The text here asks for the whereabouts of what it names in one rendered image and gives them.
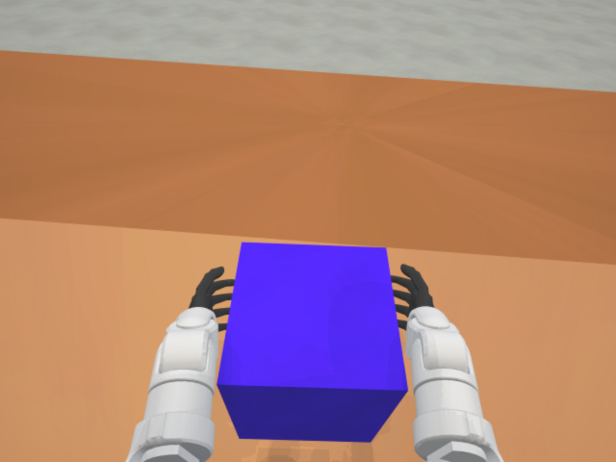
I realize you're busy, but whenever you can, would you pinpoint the right robot forearm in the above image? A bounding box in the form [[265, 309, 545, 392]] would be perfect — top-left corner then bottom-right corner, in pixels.
[[405, 306, 503, 462]]

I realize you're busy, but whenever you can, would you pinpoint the left robot forearm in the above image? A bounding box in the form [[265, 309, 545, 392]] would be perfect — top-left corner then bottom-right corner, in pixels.
[[125, 307, 218, 462]]

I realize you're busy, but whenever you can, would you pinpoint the carton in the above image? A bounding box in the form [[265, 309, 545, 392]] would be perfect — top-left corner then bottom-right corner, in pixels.
[[217, 243, 408, 443]]

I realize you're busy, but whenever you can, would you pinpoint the right robot hand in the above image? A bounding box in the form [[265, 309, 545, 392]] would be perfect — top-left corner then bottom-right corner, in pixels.
[[391, 264, 434, 330]]

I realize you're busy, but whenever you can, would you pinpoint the left robot hand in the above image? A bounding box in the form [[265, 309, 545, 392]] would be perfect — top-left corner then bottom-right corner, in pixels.
[[189, 267, 235, 332]]

